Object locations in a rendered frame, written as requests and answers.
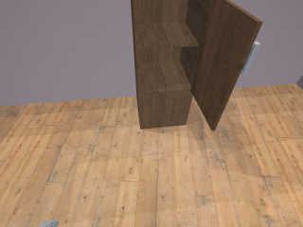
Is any cupboard door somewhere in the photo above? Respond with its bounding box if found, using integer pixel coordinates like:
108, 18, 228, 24
190, 0, 263, 131

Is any handle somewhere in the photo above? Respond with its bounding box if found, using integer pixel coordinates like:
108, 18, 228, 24
241, 42, 260, 75

